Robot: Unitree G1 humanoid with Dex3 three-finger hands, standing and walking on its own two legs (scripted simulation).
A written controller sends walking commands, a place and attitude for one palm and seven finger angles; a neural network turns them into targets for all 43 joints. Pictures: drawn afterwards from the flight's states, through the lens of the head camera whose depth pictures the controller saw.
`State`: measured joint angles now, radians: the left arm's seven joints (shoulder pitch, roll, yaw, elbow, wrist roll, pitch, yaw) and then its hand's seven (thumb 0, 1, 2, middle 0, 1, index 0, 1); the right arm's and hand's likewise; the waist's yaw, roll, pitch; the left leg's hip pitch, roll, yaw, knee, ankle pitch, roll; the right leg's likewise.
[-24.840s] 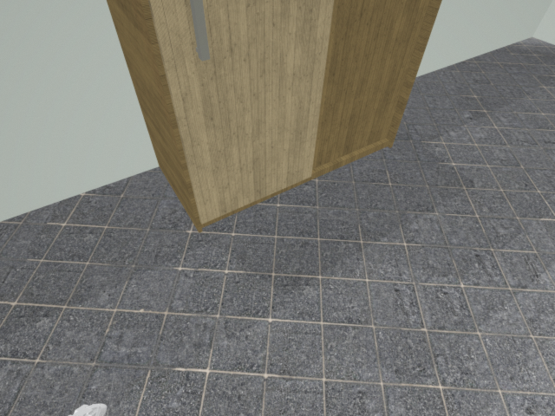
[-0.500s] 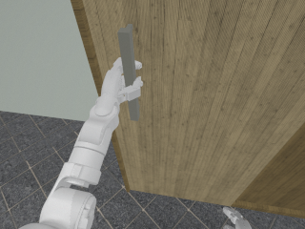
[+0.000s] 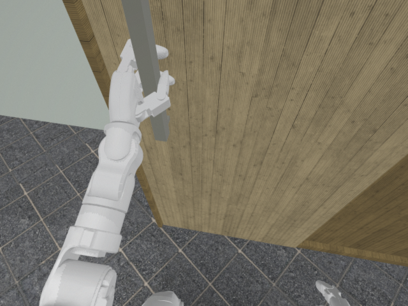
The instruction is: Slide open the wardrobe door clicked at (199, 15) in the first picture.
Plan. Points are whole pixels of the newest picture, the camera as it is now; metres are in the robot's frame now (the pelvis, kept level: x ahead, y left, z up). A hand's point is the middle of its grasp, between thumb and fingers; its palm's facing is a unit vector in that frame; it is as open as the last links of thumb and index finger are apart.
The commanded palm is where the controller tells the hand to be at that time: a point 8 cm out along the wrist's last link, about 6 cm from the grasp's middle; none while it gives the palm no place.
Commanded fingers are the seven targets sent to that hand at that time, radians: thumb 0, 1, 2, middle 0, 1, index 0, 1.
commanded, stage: step sideways, sliding the door along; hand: left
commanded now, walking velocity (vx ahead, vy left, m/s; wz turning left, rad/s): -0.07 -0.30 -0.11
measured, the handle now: (155, 76) +0.45 +0.14 +0.19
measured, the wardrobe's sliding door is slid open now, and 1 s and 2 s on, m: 0.01 0.15 0.44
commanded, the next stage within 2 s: none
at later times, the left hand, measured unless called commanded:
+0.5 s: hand (182, 94) +0.41 +0.09 +0.19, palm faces +0.39 -0.92 -0.09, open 6.5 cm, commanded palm +0.37 +0.06 +0.18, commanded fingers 0.00 0.90 0.90 -0.45 -1.40 -0.45 -1.40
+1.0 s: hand (251, 102) +0.41 -0.02 +0.19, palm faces +0.45 -0.89 -0.09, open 6.6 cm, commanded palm +0.37 -0.06 +0.18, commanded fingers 0.00 0.90 0.90 -0.45 -1.40 -0.45 -1.40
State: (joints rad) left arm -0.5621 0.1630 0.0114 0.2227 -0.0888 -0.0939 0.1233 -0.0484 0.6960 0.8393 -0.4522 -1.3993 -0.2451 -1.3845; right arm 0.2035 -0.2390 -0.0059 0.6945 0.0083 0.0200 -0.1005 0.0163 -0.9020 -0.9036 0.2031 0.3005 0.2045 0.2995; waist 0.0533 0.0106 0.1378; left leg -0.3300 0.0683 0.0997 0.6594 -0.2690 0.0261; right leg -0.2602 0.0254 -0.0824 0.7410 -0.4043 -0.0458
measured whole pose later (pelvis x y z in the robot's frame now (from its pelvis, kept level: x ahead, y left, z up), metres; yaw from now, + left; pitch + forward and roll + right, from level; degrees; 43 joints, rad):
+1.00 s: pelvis +0.09 -0.25 +0.01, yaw +2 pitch -2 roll -1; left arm -0.13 0.18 0.23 -0.29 -0.09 -0.09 0.20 -0.09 0.65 0.80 -0.53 -1.44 -0.23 -1.32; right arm 0.01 -0.21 0.00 0.60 0.03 -0.12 0.00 0.02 -0.90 -0.90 0.20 0.30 0.21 0.30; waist 0.09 0.07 0.26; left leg -0.34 0.11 -0.02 0.96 -0.63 -0.06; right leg -0.33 -0.03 -0.08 0.58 -0.21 -0.01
